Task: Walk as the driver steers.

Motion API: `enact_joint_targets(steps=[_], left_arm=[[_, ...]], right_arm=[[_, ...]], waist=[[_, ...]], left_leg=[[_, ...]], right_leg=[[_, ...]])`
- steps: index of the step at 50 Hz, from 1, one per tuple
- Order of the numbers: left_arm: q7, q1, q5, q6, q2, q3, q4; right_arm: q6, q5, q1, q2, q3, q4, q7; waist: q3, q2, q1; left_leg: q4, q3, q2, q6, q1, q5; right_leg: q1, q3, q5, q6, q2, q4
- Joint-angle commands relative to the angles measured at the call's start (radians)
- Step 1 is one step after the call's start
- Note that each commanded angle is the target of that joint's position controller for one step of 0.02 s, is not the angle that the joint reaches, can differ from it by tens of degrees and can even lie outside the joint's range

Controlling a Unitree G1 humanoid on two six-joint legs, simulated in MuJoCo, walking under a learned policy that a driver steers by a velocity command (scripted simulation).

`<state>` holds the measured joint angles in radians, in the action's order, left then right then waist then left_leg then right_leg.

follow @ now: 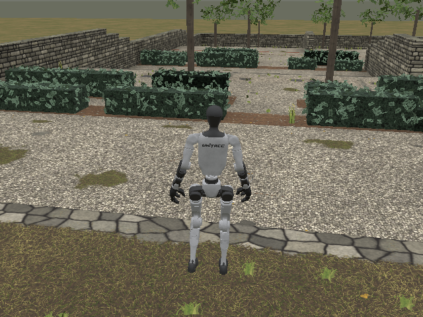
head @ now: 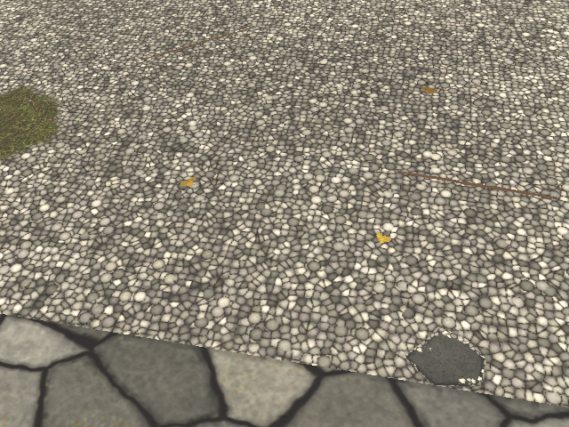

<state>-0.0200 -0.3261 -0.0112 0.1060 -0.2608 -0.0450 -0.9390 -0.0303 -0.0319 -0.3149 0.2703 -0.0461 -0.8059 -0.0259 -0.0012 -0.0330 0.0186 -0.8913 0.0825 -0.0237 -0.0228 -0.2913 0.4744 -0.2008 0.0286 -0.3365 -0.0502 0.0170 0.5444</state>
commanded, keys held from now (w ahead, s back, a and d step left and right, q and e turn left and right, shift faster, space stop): w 1.00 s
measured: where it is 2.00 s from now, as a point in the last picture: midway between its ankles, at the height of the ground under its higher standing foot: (310, 255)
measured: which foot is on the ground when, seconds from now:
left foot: up 0.00-0.38, down 0.40-0.96, up 0.98-1.00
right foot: down 0.00-0.40, up 0.42-0.88, down 0.90-1.00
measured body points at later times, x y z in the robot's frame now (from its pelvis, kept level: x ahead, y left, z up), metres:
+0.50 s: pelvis +0.25 +0.05 -0.01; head +0.28 +0.05 +0.44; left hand +0.25 +0.32 -0.14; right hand +0.43 -0.21 -0.10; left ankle +0.33 +0.13 -0.73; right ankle +0.08 -0.09 -0.63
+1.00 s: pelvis +0.53 -0.01 -0.01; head +0.57 -0.03 +0.44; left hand +0.73 +0.23 -0.10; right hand +0.53 -0.29 -0.15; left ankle +0.37 +0.13 -0.67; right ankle +0.62 -0.12 -0.73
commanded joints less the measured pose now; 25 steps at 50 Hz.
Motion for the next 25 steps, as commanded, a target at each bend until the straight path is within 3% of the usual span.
enact_joint_targets(steps=[1, 2, 3, 4, 6, 9, 12, 14, 16, 18, 19, 20, 21, 22, 23, 24, 25], left_arm=[[0.002, -0.074, 0.004, 0.014, -0.148, -0.025, 0.032], [0.002, -0.068, 0.003, 0.009, -0.127, -0.016, 0.035], [0.002, -0.084, 0.007, 0.002, -0.094, -0.003, 0.03], [0.004, -0.109, 0.009, -0.004, -0.085, 0.001, 0.023], [0.014, -0.14, 0.007, -0.015, -0.099, 0.001, 0.015], [0.032, -0.139, 0.01, -0.027, -0.132, 0.0, 0.021], [0.038, -0.175, 0.002, -0.029, -0.151, -0.004, 0.009], [0.038, -0.18, -0.008, -0.031, -0.154, -0.008, 0.001], [0.038, -0.166, -0.009, -0.037, -0.165, -0.016, 0.003], [0.038, -0.145, 0.0, -0.049, -0.192, -0.028, 0.012], [0.039, -0.135, 0.006, -0.059, -0.184, -0.025, 0.02], [0.041, -0.14, 0.023, -0.06, -0.15, -0.01, 0.045], [0.028, -0.295, 0.017, -0.04, 0.02, 0.035, 0.057], [0.021, -0.214, -0.014, -0.013, -0.093, 0.01, 0.051], [0.018, -0.091, -0.043, 0.002, -0.157, -0.012, 0.097], [0.023, -0.031, -0.04, 0.011, -0.151, -0.01, 0.113], [0.027, -0.01, -0.024, 0.01, -0.14, -0.015, 0.114]], right_arm=[[-0.063, -0.005, 0.12, 0.094, -0.024, 0.114, 0.012], [-0.067, 0.005, 0.15, 0.1, -0.03, 0.117, 0.017], [-0.067, 0.012, 0.167, 0.093, -0.031, 0.119, 0.027], [-0.066, 0.015, 0.171, 0.073, -0.027, 0.118, 0.036], [-0.06, 0.018, 0.209, 0.041, -0.018, 0.132, 0.046], [-0.063, 0.013, 0.325, 0.005, 0.001, 0.172, 0.054], [-0.067, 0.004, 0.403, 0.018, 0.004, 0.197, 0.066], [-0.07, 0.001, 0.427, 0.036, 0.002, 0.21, 0.073], [-0.074, 0.003, 0.412, 0.064, -0.007, 0.212, 0.079], [-0.071, 0.007, 0.279, 0.116, -0.032, 0.178, 0.072], [-0.065, 0.004, 0.112, 0.152, -0.054, 0.125, 0.062], [-0.057, 0.015, -0.072, 0.207, -0.07, 0.084, 0.049], [-0.059, 0.026, -0.127, 0.278, -0.08, 0.055, 0.058], [-0.06, 0.019, -0.103, 0.166, -0.053, 0.051, 0.059], [-0.062, 0.017, -0.011, 0.131, -0.041, 0.055, 0.054], [-0.066, 0.022, 0.061, 0.116, -0.035, 0.063, 0.054], [-0.071, 0.031, 0.105, 0.095, -0.03, 0.065, 0.058]], waist=[[0.119, 0.132, 0.034], [0.121, 0.12, 0.037], [0.104, 0.129, 0.04], [0.086, 0.145, 0.043], [0.077, 0.127, 0.051], [0.106, 0.114, 0.071], [0.143, 0.129, 0.084], [0.158, 0.132, 0.068], [0.13, 0.132, 0.032], [0.014, 0.158, -0.053], [-0.091, 0.148, -0.136], [-0.231, 0.063, -0.197], [-0.403, -0.242, -0.099], [-0.343, -0.17, -0.138], [-0.152, -0.126, -0.118], [-0.076, -0.022, -0.086], [-0.027, 0.008, -0.053]], left_leg=[[-0.228, 0.019, 0.081, -0.034, -0.556, -0.106], [-0.197, 0.005, 0.107, -0.035, -0.562, -0.175], [-0.168, -0.016, 0.118, -0.029, -0.527, -0.228], [-0.143, -0.043, 0.114, -0.019, -0.508, -0.264], [-0.062, -0.08, 0.108, 0.009, -0.497, -0.314], [0.156, -0.114, 0.085, 0.035, -0.411, -0.435], [0.29, -0.128, 0.06, 0.032, -0.325, -0.517], [0.339, -0.106, 0.06, 0.007, -0.32, -0.518], [0.369, -0.101, 0.048, -0.028, -0.28, -0.477], [0.364, -0.137, -0.005, -0.072, -0.085, -0.422], [0.377, -0.152, -0.023, -0.102, 0.135, -0.432], [0.337, 0.042, 0.146, -0.161, 0.464, -0.379], [0.474, 0.579, 0.406, -0.337, 0.763, -0.088], [0.617, 0.702, 0.392, -0.31, 0.691, 0.041], [0.637, 0.537, 0.362, -0.262, 0.536, -0.015], [0.658, 0.41, 0.325, -0.239, 0.385, -0.153], [0.68, 0.308, 0.283, -0.226, 0.268, -0.276]], right_leg=[[0.305, -0.52, -0.137, -0.179, -0.329, -0.381], [0.31, -0.446, -0.026, -0.153, -0.304, -0.389], [0.301, -0.364, 0.093, -0.131, -0.265, -0.394], [0.302, -0.305, 0.218, -0.126, -0.243, -0.393], [0.295, -0.223, 0.385, -0.131, -0.222, -0.393], [0.201, -0.146, 0.405, -0.124, -0.193, -0.425], [0.16, -0.129, 0.362, -0.132, -0.213, -0.454], [0.207, -0.127, 0.401, -0.126, -0.247, -0.44], [0.275, -0.116, 0.556, -0.108, -0.273, -0.378], [0.309, -0.088, 0.91, -0.085, -0.263, -0.191], [0.25, -0.056, 0.983, -0.059, -0.219, 0.006], [0.013, -0.045, 0.708, -0.034, -0.176, 0.305], [-0.345, -0.07, -0.12, 0.026, 0.036, 0.676], [-0.457, -0.187, -0.213, 0.011, 0.013, 0.794], [-0.528, -0.157, -0.135, -0.002, -0.038, 0.809], [-0.491, -0.136, -0.04, -0.006, -0.089, 0.764], [-0.453, -0.124, 0.019, 0.001, -0.122, 0.706]])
